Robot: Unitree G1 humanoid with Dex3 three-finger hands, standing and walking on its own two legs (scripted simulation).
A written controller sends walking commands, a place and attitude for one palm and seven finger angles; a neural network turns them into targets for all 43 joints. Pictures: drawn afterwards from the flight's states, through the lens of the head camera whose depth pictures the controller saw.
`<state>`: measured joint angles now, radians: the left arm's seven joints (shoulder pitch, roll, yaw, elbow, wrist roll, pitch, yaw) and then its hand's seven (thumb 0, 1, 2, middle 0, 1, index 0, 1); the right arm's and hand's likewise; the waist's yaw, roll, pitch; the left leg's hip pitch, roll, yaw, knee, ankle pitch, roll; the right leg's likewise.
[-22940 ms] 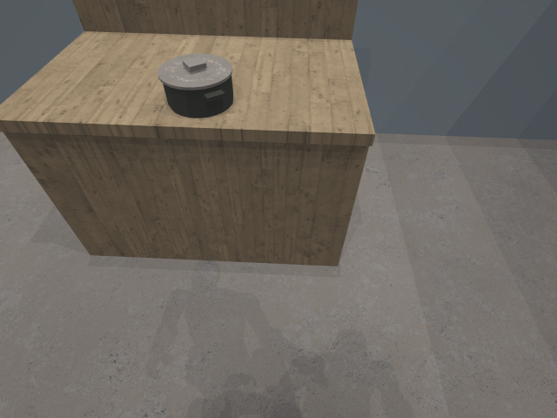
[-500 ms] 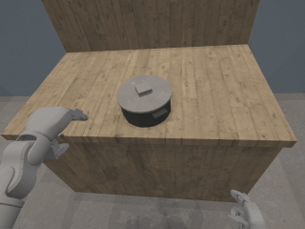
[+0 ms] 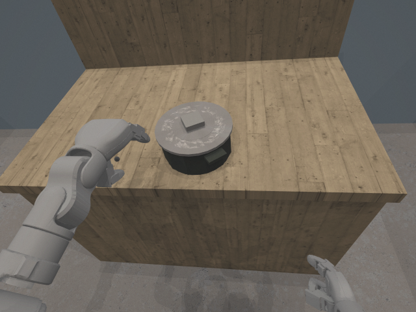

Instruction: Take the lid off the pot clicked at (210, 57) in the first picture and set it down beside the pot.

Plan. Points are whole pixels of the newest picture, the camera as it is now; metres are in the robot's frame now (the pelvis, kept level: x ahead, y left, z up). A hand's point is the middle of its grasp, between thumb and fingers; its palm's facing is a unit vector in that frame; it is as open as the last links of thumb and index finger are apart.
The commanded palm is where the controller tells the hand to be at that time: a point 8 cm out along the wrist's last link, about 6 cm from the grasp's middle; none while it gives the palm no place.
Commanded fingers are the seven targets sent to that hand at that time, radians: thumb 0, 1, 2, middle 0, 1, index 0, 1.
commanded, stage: move the open hand above the knob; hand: left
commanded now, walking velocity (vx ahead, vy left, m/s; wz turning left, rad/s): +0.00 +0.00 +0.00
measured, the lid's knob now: (192, 120) +0.56 +0.09 +0.05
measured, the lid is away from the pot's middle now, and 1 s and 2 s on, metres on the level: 0.00 0.00 0.00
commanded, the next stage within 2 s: lower the open fingers around the knob in 1.90 s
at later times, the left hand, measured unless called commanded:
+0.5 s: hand (154, 142) +0.41 +0.14 +0.12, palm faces -0.23 -0.01 -0.97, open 10.0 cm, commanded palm +0.41 +0.16 +0.19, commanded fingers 0.00 -0.30 1.44 -0.84 -0.08 -0.84 -0.08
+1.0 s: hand (172, 117) +0.48 +0.11 +0.13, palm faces -0.28 -0.02 -0.96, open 10.0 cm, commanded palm +0.49 +0.11 +0.19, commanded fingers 0.00 -0.30 1.44 -0.84 -0.08 -0.84 -0.08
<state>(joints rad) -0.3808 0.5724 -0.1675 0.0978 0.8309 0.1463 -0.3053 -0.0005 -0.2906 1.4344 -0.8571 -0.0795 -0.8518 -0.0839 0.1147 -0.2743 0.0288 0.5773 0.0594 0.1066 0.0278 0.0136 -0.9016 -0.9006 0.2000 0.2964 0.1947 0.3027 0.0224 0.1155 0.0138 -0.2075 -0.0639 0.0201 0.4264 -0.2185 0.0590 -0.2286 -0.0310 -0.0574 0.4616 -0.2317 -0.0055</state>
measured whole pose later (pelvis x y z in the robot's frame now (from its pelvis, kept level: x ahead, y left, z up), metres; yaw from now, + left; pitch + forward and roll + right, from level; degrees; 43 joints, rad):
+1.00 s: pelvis +0.02 -0.01 +0.00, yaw -1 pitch +6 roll +1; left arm -0.97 0.39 -0.32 0.80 0.87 0.23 -0.28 0.00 -0.29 1.44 -0.85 -0.08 -0.85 -0.08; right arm 0.21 -0.28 0.00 0.67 0.07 0.16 0.00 0.01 -0.90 -0.90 0.20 0.30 0.19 0.30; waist -0.07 0.08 -0.03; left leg -0.32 -0.06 0.03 0.46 -0.25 0.05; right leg -0.35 -0.03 -0.05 0.51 -0.26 -0.01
